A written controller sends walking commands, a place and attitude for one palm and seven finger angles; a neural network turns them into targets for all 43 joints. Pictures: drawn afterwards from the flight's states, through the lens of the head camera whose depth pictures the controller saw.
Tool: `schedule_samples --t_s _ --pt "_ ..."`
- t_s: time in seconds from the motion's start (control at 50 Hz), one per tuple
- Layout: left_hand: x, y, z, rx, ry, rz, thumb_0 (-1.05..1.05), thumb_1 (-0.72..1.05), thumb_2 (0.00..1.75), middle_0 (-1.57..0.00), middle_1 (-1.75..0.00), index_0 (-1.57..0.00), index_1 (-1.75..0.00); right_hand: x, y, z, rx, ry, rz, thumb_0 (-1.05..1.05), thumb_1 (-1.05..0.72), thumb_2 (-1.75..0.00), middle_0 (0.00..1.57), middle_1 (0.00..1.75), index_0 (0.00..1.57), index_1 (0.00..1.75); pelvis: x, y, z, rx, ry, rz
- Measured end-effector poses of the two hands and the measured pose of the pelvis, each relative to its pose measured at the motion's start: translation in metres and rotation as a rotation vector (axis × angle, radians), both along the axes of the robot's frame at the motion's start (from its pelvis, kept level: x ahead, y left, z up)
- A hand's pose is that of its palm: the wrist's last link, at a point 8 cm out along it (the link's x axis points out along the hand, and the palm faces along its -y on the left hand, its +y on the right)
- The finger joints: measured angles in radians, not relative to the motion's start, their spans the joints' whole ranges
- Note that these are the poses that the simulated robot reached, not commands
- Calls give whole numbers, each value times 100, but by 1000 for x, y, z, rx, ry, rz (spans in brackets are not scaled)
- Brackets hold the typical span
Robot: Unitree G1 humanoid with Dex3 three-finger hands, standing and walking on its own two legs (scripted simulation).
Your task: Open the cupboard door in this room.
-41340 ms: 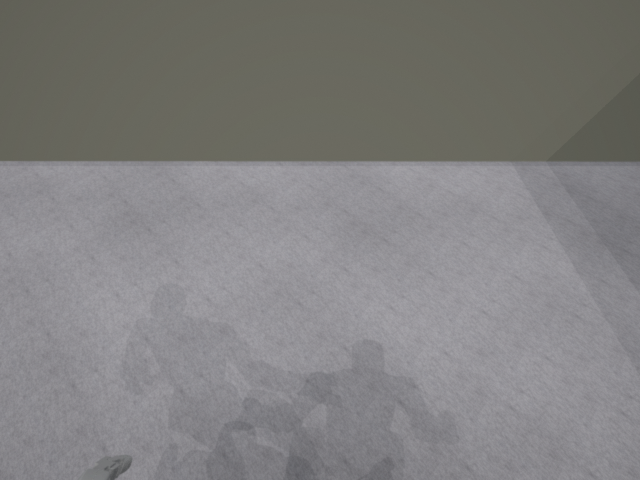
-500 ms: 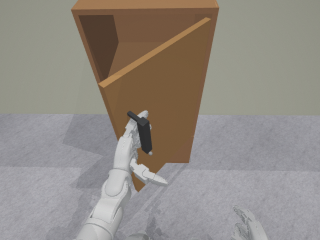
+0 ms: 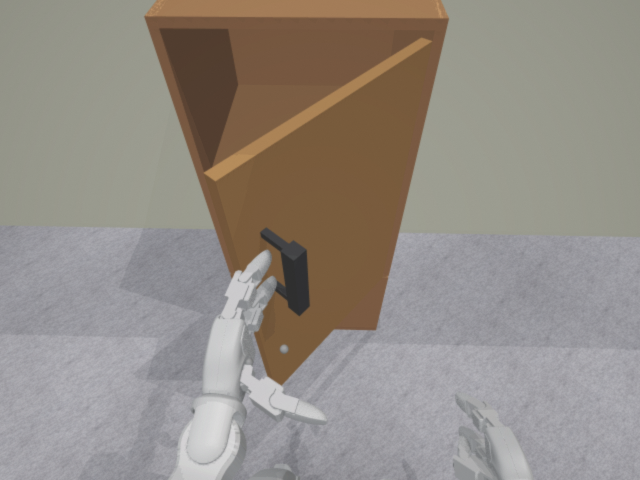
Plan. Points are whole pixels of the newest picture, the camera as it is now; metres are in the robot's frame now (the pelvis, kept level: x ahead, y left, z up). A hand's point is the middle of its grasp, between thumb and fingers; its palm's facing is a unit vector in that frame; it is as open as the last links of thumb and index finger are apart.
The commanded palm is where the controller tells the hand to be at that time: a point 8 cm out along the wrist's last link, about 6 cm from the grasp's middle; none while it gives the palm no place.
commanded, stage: slide the hand sideways off the handle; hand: left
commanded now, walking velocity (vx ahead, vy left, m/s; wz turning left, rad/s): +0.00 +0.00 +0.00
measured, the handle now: (285, 272) +0.36 +0.07 +0.06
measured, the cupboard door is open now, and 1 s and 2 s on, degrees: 50 50 50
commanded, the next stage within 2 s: draw the hand back to the body in 0.42 s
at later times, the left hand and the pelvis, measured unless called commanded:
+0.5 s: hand (254, 401) +0.20 +0.09 +0.06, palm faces +0.02 -1.00 -0.04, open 16.3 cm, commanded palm +0.18 +0.15 +0.06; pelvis +0.01 -0.04 -0.01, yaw +1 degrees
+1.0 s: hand (177, 387) +0.19 +0.15 +0.12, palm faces +0.01 -1.00 -0.06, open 16.2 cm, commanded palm +0.16 +0.21 +0.13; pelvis +0.01 -0.02 +0.01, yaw +1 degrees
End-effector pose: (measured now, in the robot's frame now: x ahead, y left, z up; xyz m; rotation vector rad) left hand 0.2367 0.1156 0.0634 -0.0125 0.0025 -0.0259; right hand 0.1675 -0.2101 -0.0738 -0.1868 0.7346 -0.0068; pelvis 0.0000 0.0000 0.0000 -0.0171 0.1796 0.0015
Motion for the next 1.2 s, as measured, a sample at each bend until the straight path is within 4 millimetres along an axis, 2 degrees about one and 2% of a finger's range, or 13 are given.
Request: schedule_samples --t_s 0.22,0.46,0.58,0.66,0.76,0.92,1.04,1.12,1.2 --pt "-29 9 -2 21 41 33 -1 -49 30 -15 -30 -15 -30 19 -14 1 3 -51 15 2 -91 -90 20 30 20 30 8 -16 -4 11 13 6" --pt "-56 24 -1 54 51 49 -1 -49 30 -15 -30 -15 -30 16 -43 -8 -11 -63 -5 2 -91 -90 20 30 20 30 7 -36 -10 19 29 17" --pt "-57 23 0 52 17 26 -1 -50 30 -15 -30 -15 -30 10 -54 -14 -27 -70 -19 2 -91 -90 20 30 20 30 2 -41 -15 18 38 20" --pt "-54 31 12 81 -4 24 -1 -49 30 -15 -30 -16 -30 5 -57 -13 -21 -65 -46 2 -91 -90 20 30 20 30 1 -43 -13 20 24 15" --pt "-56 52 34 95 -17 63 -1 -49 30 -15 -30 -16 -30 2 -54 -3 -7 -75 -73 2 -91 -90 20 30 20 30 6 -40 -3 19 -7 14" --pt "-62 73 45 60 13 46 -1 -49 30 -15 -30 -15 -30 11 -43 21 -35 -134 -58 2 -91 -90 20 30 20 30 10 -27 10 4 -42 18" --pt "-67 94 62 78 -23 52 -1 -46 31 -16 -30 -16 -30 22 -27 36 -36 -187 -46 2 -91 -90 20 30 20 30 11 -15 16 -6 -66 16" --pt "-68 112 77 227 5 144 -1 -39 35 -16 -30 -16 -30 26 -13 44 -47 -177 -39 2 -91 -90 20 30 20 30 12 -8 25 -10 -94 11" --pt "-70 124 87 293 35 216 -1 -28 39 -16 -30 -16 -30 27 1 49 -40 -159 -36 2 -91 -90 20 30 20 30 15 2 34 -13 -123 7"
